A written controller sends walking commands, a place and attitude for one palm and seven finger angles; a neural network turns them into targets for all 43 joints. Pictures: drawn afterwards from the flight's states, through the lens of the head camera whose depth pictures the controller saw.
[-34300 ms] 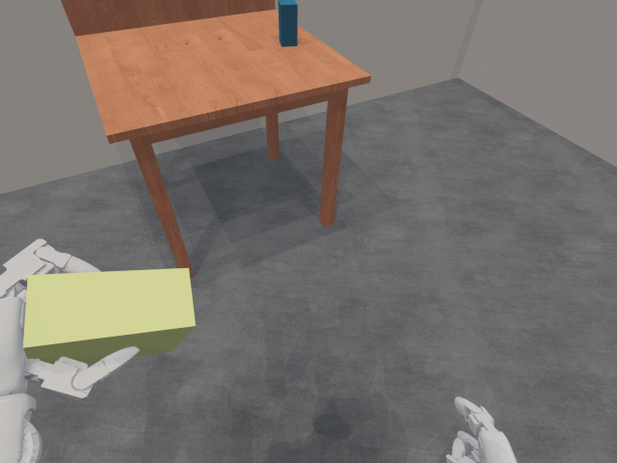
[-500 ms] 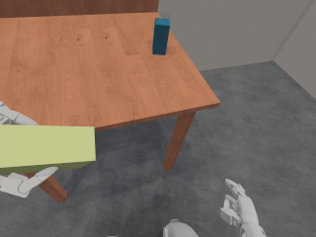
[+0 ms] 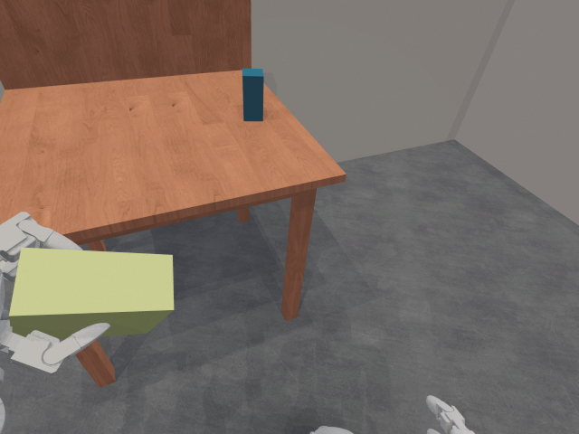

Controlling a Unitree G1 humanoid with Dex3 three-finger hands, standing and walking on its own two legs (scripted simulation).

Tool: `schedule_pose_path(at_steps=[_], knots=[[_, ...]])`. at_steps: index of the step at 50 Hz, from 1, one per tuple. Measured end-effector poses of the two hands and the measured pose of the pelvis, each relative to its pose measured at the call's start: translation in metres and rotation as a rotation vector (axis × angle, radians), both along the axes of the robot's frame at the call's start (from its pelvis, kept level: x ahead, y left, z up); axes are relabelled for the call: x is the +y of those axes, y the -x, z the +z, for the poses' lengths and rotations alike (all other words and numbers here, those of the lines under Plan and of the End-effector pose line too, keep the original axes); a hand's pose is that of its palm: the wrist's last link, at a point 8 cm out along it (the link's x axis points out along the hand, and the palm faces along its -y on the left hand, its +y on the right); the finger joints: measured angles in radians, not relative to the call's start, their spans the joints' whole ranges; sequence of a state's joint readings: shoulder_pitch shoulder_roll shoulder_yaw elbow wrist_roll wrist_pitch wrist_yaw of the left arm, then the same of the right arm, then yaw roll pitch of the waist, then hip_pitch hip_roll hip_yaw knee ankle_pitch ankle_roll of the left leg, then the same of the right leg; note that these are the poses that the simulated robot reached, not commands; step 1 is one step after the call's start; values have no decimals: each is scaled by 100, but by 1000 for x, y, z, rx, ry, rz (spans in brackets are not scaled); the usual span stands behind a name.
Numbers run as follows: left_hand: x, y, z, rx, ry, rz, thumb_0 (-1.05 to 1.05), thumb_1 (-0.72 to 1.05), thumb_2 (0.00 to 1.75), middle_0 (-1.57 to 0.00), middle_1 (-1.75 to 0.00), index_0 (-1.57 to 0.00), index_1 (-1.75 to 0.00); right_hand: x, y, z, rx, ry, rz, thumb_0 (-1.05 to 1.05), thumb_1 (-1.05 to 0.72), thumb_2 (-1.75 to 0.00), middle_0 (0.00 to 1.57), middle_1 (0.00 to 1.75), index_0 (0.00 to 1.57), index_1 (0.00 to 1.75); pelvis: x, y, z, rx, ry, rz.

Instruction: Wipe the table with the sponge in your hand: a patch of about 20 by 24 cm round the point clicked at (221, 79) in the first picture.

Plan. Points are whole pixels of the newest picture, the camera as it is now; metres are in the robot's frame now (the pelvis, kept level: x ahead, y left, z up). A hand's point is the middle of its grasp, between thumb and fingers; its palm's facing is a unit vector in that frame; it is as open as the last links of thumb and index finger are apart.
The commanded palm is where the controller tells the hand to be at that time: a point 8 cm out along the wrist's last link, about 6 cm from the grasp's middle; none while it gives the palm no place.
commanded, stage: stop stepping back and stand still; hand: left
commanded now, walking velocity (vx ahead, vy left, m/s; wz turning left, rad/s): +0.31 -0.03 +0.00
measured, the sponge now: (118, 297) +0.23 +0.20 +0.15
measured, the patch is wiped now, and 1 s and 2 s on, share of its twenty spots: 1.00 1.00 1.00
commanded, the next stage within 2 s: stand and wait in 0.76 s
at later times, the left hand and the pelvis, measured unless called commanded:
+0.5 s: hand (41, 373) +0.13 +0.21 +0.19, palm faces +0.44 -0.80 -0.42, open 10.1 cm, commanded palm +0.08 +0.24 +0.20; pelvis -0.07 -0.05 +0.01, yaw +3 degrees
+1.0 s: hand (53, 373) +0.13 +0.21 +0.18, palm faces +0.46 -0.80 -0.38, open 10.1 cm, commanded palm +0.08 +0.24 +0.20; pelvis -0.06 -0.05 +0.02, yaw +5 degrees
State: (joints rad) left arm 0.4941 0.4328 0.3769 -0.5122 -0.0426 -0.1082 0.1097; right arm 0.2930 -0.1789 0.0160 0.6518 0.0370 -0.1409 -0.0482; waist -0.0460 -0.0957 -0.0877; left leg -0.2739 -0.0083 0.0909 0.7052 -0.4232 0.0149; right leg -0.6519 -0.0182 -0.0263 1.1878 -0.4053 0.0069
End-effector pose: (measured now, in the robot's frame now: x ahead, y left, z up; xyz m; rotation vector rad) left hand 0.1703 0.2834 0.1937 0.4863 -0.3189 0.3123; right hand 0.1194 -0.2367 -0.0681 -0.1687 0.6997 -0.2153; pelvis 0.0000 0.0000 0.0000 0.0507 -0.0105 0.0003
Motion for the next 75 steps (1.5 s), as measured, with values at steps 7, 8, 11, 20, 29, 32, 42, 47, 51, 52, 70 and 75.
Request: schedule_pose_path(at_steps=[7, 8, 11, 20, 29, 32, 42, 47, 51, 52, 70, 75], knots=[[-18, 27, 16, -30, -27, 46, 0, -50, 104, -74, -135, -74, -133, -10, 31, -20, 70, -52, 63, 2, -91, -90, 20, 30, 20, 30, -24, 21, 1, -9, 50, 41], [-23, 32, 14, -25, -23, 45, 0, -50, 104, -74, -135, -74, -133, -14, 31, -24, 80, -49, 70, 2, -91, -90, 20, 30, 20, 30, -26, 27, -1, -17, 69, 47], [-34, 48, 4, 0, 32, 27, 0, -50, 104, -74, -135, -74, -134, -25, 35, -24, 117, -34, 76, 2, -91, -90, 20, 30, 20, 30, -30, 41, 1, -25, 80, 53], [-38, 78, -2, 42, 43, 44, 0, -50, 104, -74, -134, -74, -133, -35, 29, 9, -11, 42, 66, 2, -91, -90, 20, 30, 20, 30, -35, 68, 5, -5, 29, 33], [-47, 93, 8, 29, 3, 128, 0, -50, 104, -74, -135, -74, -133, -31, 25, -6, -31, -42, 158, 2, -91, -90, 20, 30, 20, 30, -56, 75, 2, -29, 47, 78], [-55, 98, 1, 47, 79, 119, 0, -50, 104, -74, -135, -74, -133, -34, 29, -8, 45, -32, 171, 2, -91, -90, 20, 30, 20, 30, -58, 77, 9, -28, 53, 84], [-55, 93, 11, 60, 24, 111, 0, -50, 104, -74, -135, -74, -133, -42, 28, 5, 16, 11, 106, 2, -91, -90, 20, 30, 20, 30, -54, 73, 14, -14, 27, 75], [-47, 86, 9, 75, 34, 157, 0, -50, 104, -74, -135, -74, -133, -40, 18, 2, 17, -15, 122, 2, -91, -90, 20, 30, 20, 30, -54, 63, 15, -17, 50, 87], [-42, 79, 2, 84, 85, 154, 0, -50, 104, -74, -135, -74, -133, -35, 11, 6, 40, 2, 141, 2, -91, -90, 20, 30, 20, 30, -49, 58, 19, -14, 57, 87], [-41, 78, 1, 89, 92, 151, 0, -50, 104, -74, -135, -74, -133, -33, 9, 9, 41, 7, 141, 2, -91, -90, 20, 30, 20, 30, -47, 57, 20, -14, 54, 85], [-17, 64, -2, 114, 118, 144, 0, -50, 104, -74, -135, -74, -134, 2, -26, 34, -34, 9, 168, 2, -91, -90, 20, 30, 20, 30, -25, 46, 28, -9, 63, 61], [-13, 62, -3, 115, 127, 141, 0, -50, 105, -74, -135, -74, -134, 6, -23, 34, -19, 13, 168, 2, -91, -90, 20, 30, 20, 30, -21, 46, 29, -7, 65, 60]])
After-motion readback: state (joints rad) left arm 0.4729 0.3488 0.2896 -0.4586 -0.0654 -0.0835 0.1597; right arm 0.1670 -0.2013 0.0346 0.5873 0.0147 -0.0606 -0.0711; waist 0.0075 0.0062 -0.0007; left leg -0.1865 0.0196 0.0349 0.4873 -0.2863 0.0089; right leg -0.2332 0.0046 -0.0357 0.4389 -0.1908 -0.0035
